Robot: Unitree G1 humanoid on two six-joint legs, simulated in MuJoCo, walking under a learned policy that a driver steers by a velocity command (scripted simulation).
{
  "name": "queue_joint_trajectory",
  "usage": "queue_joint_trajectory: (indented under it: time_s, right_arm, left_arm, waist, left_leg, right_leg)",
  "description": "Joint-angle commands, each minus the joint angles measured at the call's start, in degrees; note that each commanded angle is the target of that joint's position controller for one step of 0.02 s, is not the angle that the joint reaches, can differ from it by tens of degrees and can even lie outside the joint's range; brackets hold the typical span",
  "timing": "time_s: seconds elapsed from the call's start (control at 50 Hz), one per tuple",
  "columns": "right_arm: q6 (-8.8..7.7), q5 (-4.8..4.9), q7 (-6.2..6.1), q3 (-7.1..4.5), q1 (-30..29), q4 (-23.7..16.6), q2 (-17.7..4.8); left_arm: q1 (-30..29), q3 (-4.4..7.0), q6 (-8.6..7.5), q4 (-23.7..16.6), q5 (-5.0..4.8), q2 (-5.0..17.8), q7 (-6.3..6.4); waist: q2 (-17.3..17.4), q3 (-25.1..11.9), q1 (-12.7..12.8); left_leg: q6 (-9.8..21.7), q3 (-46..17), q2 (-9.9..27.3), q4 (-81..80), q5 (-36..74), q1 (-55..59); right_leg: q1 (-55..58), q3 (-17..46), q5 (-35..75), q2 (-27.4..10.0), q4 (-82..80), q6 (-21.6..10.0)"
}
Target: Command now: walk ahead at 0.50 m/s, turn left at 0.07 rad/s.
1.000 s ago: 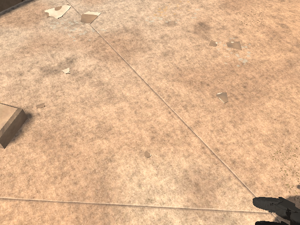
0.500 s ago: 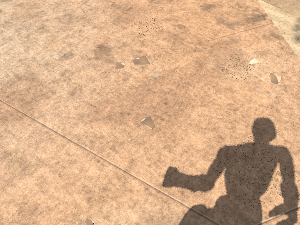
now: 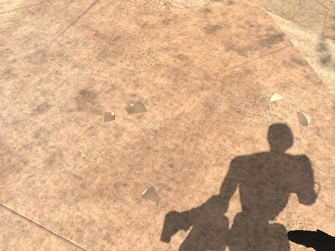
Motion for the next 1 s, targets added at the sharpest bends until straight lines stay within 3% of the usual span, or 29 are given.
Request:
queue_joint_trajectory:
  time_s: [0.02,0.04,0.06,0.08,0.1,0.12,0.14,0.16,0.2,0.24,0.3,0.36,0.46,0.5,0.52,0.54,0.56,0.58,0.6,0.62,0.64,0.66,0.7,0.76,0.82,0.9,0.96,1.0]
  right_arm:
    - [-0.98,0.3,0.18,-3.04,2.56,-3.29,-8.44]
    - [-0.84,0.0,0.1,-3.89,10.75,-1.32,-10.15]
    - [-0.62,-0.3,0.12,-4.59,19.03,-0.48,-13.52]
    - [-0.28,0.23,0.74,-5.07,21.36,1.02,-15.23]
    - [0.0,1.74,0.64,-4.06,20.5,0.5,-10.66]
    - [0.43,1.27,0.2,-3.5,16.38,-0.63,-8.87]
    - [0.82,0.47,0.04,-3.3,13.98,-1.43,-8.68]
    - [0.97,0.23,-0.09,-3.13,12.62,-1.83,-8.31]
    - [1.06,0.07,-0.44,-2.78,11.67,-2.31,-7.57]
    - [1.1,0.43,-1.03,-2.97,12.36,-1.97,-8.14]
    - [1.63,0.9,-2.16,-3.62,14.71,-0.93,-10.03]
    - [2.58,1.33,-2.92,-3.66,17.47,0.17,-10.02]
    - [3.93,1.65,-3.29,-3.63,20.83,1.26,-9.56]
    - [4.3,1.59,-3.43,-3.85,19.7,0.97,-9.76]
    - [4.4,1.62,-3.42,-3.69,18.36,0.51,-9.08]
    - [4.15,1.23,-3.22,-3.08,17.11,-0.38,-7.23]
    - [3.76,0.16,-3.06,-1.95,17.23,-1.78,-3.93]
    - [3.37,1.82,-3.1,-1.23,24.99,-3.08,-2.42]
    - [3.48,2.27,-3.29,-2.26,24.32,-1.47,-8.17]
    - [3.8,1.77,-3.19,-3.0,18.4,-2.04,-10.42]
    - [4.03,1.21,-3.16,-3.06,15.77,-2.49,-9.62]
    - [4.01,0.77,-2.91,-3.21,14.06,-3.26,-8.87]
    - [4.44,1.5,-2.22,-3.06,14.27,-3.79,-6.7]
    - [4.85,1.17,-1.83,-2.52,11.59,-5.42,-4.83]
    - [4.54,1.14,-1.15,-2.09,8.59,-6.24,-4.34]
    - [3.56,0.97,0.04,-1.07,1.03,-8.1,-2.59]
    - [3.36,1.13,0.66,-1.14,-2.61,-10.0,-3.5]
    - [3.35,0.72,0.8,-1.88,-1.33,-10.37,-5.24]
  left_arm:
    - [0.11,2.37,-0.03,-1.73,0.35,9.2,0.45]
    - [-1.41,1.92,0.17,-2.41,0.7,8.63,0.62]
    - [0.94,1.01,-0.02,-3.55,1.97,6.38,0.84]
    - [7.96,-0.18,-0.96,-3.46,1.21,2.3,0.1]
    - [3.63,0.11,-1.91,-3.86,0.45,6.53,-0.49]
    - [-3.8,0.57,-2.66,-5.77,-0.7,8.23,-0.93]
    - [-7.68,0.36,-3.32,-6.72,0.04,7.62,-0.88]
    - [-8.5,0.6,-3.68,-7.19,1.19,7.16,-0.73]
    - [-6.4,0.72,-3.37,-7.32,1.83,6.1,-0.5]
    - [-6.62,0.42,-2.65,-7.41,1.98,4.98,-0.09]
    - [-12.34,-0.23,-2.29,-8.75,1.9,3.39,0.3]
    - [-18.16,-0.62,-2.87,-9.77,1.42,2.4,-0.15]
    - [-23.85,-0.04,-4.24,-11.29,0.43,3.9,-1.38]
    - [-21.62,0.71,-4.81,-10.81,0.1,5.29,-1.5]
    - [-17.65,1.28,-5.06,-9.77,0.11,6.08,-1.3]
    - [-11.55,2.13,-5.23,-8.78,0.73,7.94,-0.85]
    - [-2.05,3.09,-5.11,-7.97,1.37,11.51,-0.27]
    - [1.55,3.8,-4.16,-5.55,1.6,14.26,-0.76]
    - [-0.2,2.74,-3.83,-6.49,0.45,8.85,-0.97]
    - [-2.13,1.91,-3.54,-6.76,0.43,5.9,-0.78]
    - [-4.55,1.43,-3.28,-6.81,0.89,5.24,-0.83]
    - [-6.06,1.13,-3.15,-6.25,1.07,4.37,-0.86]
    - [-7.16,0.87,-3.41,-5.41,1.34,3.71,-0.91]
    - [-6.81,1.52,-3.88,-3.63,0.92,5.63,-0.96]
    - [-6.59,1.98,-3.58,-2.23,1.04,7.41,-0.76]
    - [-3.22,2.02,-2.96,0.23,0.24,8.96,-0.76]
    - [-0.52,2.36,-2.19,2.37,-0.9,10.6,-1.01]
    - [-0.43,2.6,-1.5,3.26,-1.34,11.98,-0.85]
  waist:
    - [-8.33,-3.5,-4.46]
    - [-6.94,-8.88,-8.67]
    - [1.17,-16.72,-10.02]
    - [16.65,-20.58,-6.36]
    - [9.74,-16.66,-8.69]
    - [4.33,-7.86,-9.15]
    - [-1.6,-3.8,-8.11]
    - [-3.35,-1.95,-6.37]
    - [0.27,-2.88,-3.76]
    - [1.53,-2.91,-3.43]
    - [1.33,-1.74,-5.18]
    - [2.28,-1.52,-7.52]
    - [3.54,-1.2,-8.87]
    - [5.31,-1.37,-7.02]
    - [5.62,-2.68,-4.55]
    - [4.82,-7.31,-1.4]
    - [-2.28,-15.27,2.12]
    - [-21.29,-19.9,-1.61]
    - [-14.46,-14.07,-0.73]
    - [-9.03,-7.06,0.64]
    - [-5.18,-3.28,-0.37]
    - [-5.21,-0.71,-1.32]
    - [-8.12,0.19,-2.96]
    - [-7.33,0.78,-3.21]
    - [-5.97,0.62,-2.56]
    - [-4.79,2.06,0.27]
    - [-5.41,3.47,0.36]
    - [-6.86,2.02,-1.92]
  left_leg:
    - [4.47,2.43,-2.41,-0.77,-5.38,8.39]
    - [6.76,0.8,-1.47,-0.2,-1.73,20.09]
    - [11.98,-13.93,7.91,0.87,1.26,37.09]
    - [20.6,-41.54,18.03,-7.23,-12.25,52.48]
    - [18.37,-45.71,17.28,-11.7,-26.59,51.89]
    - [15.89,-38.17,15.74,-13.11,-26.04,43.6]
    - [14.7,-33.13,13.49,-14.09,-20.31,35.99]
    - [14.42,-29.84,11.73,-14.8,-13.86,31.05]
    - [14.27,-25.37,8.79,-16.2,-5.79,26.88]
    - [14.82,-22.23,7.99,-16.76,-0.98,23.83]
    - [13.56,-18.66,5.97,-17.07,0.2,20.6]
    - [11.24,-17.57,4.04,-15.67,-2.35,19.66]
    - [10.05,-23.74,5.3,-10.56,-5.98,24.65]
    - [9.27,-26.53,5.96,-7.52,-4.52,26.22]
    - [8.14,-26.26,4.79,-4.56,-2.75,25.38]
    - [6.33,-23.77,2.63,3.0,-1.09,21.96]
    - [4.0,-17.75,-1.41,19.28,-11.87,13.72]
    - [1.17,-11.26,-7.15,33.75,-37.05,-5.01]
    - [0.28,-11.45,-1.73,40.76,-35.12,-11.5]
    - [-0.31,-10.18,-0.19,42.6,-29.52,-12.75]
    - [-0.91,-8.61,1.41,42.03,-25.49,-11.12]
    - [-1.24,-8.26,2.81,40.08,-22.9,-10.47]
    - [-1.42,-6.8,4.75,38.02,-20.61,-7.41]
    - [-2.59,-5.68,5.89,33.75,-17.11,-9.21]
    - [-2.87,-4.82,6.26,25.6,-9.21,-9.43]
    - [-1.27,-1.37,4.31,12.23,-1.49,-4.17]
    - [0.74,-0.05,2.9,6.82,-5.76,-3.08]
    - [2.83,2.0,0.53,4.08,-11.04,1.67]
  right_leg:
    - [2.61,2.98,55.32,-15.96,7.39,-4.29]
    - [-0.8,0.24,58.13,-13.35,17.85,-2.73]
    - [-13.0,-2.48,39.99,-8.51,35.7,-0.37]
    - [-34.17,-3.45,-6.59,0.31,52.94,3.66]
    - [-41.58,1.47,-7.78,-2.87,56.51,3.13]
    - [-44.36,0.53,-2.23,-5.3,54.91,2.88]
    - [-42.99,-0.69,0.97,-7.0,51.3,2.72]
    - [-41.01,-1.09,3.08,-8.44,46.87,3.13]
    - [-36.22,-1.66,4.89,-9.83,41.04,4.33]
    - [-35.44,-2.98,5.21,-9.99,36.29,6.03]
    - [-34.88,-3.78,14.46,-9.06,25.87,8.04]
    - [-31.52,-3.74,23.85,-7.0,15.94,8.66]
    - [-27.62,-2.61,22.65,-4.22,6.81,7.56]
    - [-23.64,-2.59,18.83,-4.09,4.31,6.09]
    - [-17.74,-3.3,19.86,-4.43,1.46,4.61]
    - [-6.73,-1.12,20.25,-8.31,2.21,2.02]
    - [8.39,9.09,18.56,-18.86,3.37,-2.15]
    - [21.73,33.36,7.4,-29.93,-0.57,-10.78]
    - [17.76,34.73,-2.93,-30.01,-2.48,-9.66]
    - [11.07,25.96,-0.95,-27.11,-3.44,-7.34]
    - [4.6,19.28,5.85,-24.56,-4.89,-6.15]
    - [0.26,14.95,11.05,-22.7,-6.25,-5.9]
    - [-4.82,7.76,16.02,-20.12,-9.01,-5.26]
    - [-6.09,1.76,22.58,-20.51,-11.54,-6.76]
    - [-4.5,-4.42,28.27,-20.04,-11.8,-6.31]
    - [-4.19,-9.97,29.1,-19.17,-11.88,-4.92]
    - [0.33,-10.27,31.52,-21.58,-10.69,-4.47]
    - [3.26,-11.28,44.99,-22.41,-5.79,-3.51]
